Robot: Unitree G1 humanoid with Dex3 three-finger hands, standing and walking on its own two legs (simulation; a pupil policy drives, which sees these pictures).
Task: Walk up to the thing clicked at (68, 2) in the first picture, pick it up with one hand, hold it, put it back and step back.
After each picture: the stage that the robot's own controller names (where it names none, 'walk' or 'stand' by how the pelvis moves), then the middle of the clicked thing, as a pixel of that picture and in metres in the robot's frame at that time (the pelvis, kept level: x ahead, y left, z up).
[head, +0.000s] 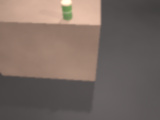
stand; (67, 10) +0.96 +0.11 -0.06
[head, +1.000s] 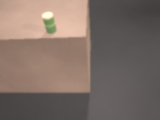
walk; (49, 23) +0.84 +0.26 -0.04
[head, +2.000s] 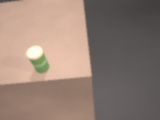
rise first; (38, 60) +0.49 +0.23 -0.04
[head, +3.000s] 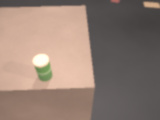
stand; (43, 68) +0.47 +0.20 -0.05
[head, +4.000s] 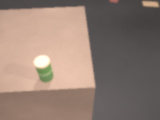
stand; (44, 69) +0.47 +0.20 -0.06
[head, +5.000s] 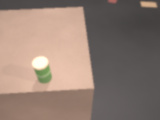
stand; (42, 70) +0.47 +0.20 -0.06
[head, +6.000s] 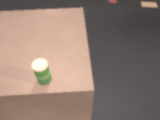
stand; (42, 72) +0.46 +0.20 -0.06
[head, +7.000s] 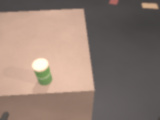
rise first; (42, 72) +0.46 +0.21 -0.06
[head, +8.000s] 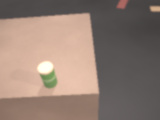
go down; (48, 75) +0.46 +0.20 -0.06
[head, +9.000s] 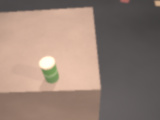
go down; (49, 70) +0.46 +0.20 -0.05
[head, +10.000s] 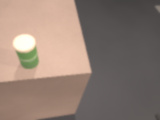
go down; (27, 52) +0.45 +0.18 +0.01
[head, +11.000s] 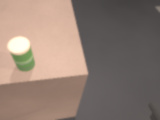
close in; (22, 55) +0.45 +0.19 +0.02
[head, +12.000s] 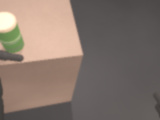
close; (9, 34) +0.49 +0.20 +0.05
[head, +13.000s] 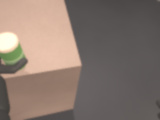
lift; (11, 53) +0.44 +0.20 +0.04
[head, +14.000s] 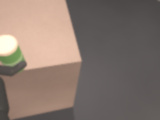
lift; (10, 55) +0.43 +0.20 +0.05
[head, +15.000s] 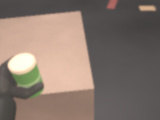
lift; (28, 76) +0.30 +0.17 +0.16
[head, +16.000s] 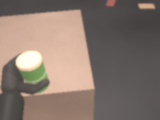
hold; (34, 73) +0.32 +0.16 +0.14
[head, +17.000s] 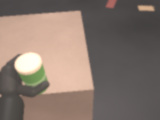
hold; (33, 74) +0.31 +0.16 +0.14
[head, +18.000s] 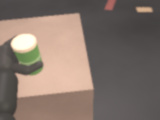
crouch; (29, 55) +0.37 +0.17 +0.17
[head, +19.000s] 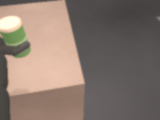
lower; (15, 38) +0.45 +0.19 +0.15
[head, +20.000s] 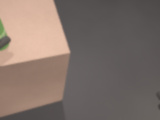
lower; out of the picture +0.51 +0.20 +0.06
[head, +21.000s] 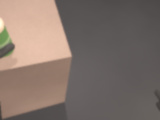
lower; out of the picture +0.49 +0.20 +0.05
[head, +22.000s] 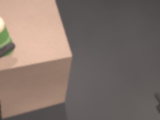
lower; out of the picture +0.49 +0.20 +0.05
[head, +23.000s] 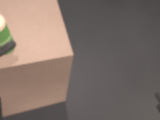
lower; out of the picture +0.49 +0.20 +0.06
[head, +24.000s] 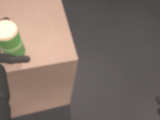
open; (10, 41) +0.47 +0.18 +0.05
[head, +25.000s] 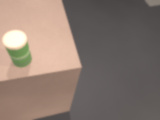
sink last; (18, 50) +0.46 +0.18 +0.03
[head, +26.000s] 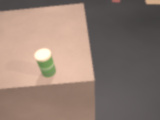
stand; (46, 63) +0.48 +0.19 +0.00
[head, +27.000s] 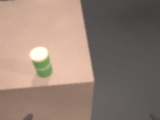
stand; (42, 63) +0.46 +0.18 +0.01
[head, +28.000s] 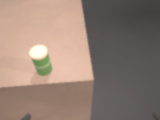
stand; (41, 61) +0.46 +0.19 +0.01
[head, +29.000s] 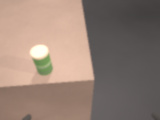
stand; (42, 60) +0.46 +0.18 +0.01
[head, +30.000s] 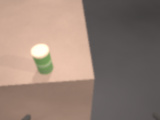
stand; (42, 59) +0.47 +0.18 +0.01
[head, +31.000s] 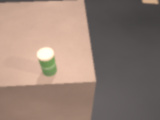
stand; (47, 62) +0.47 +0.18 -0.02
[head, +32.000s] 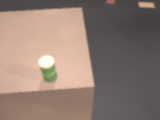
walk; (48, 69) +0.48 +0.18 -0.06
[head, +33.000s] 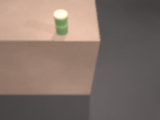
walk; (61, 23) +0.71 +0.11 -0.04
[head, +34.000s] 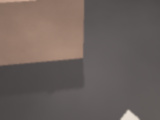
walk; out of the picture +1.01 +0.23 -0.03
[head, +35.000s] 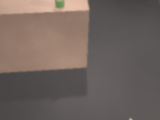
stand; out of the picture +1.06 +0.18 -0.05
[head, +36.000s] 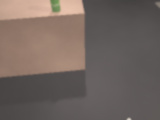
stand; (55, 3) +1.08 +0.20 -0.06
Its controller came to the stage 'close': yes
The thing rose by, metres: 0.21
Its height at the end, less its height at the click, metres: +0.00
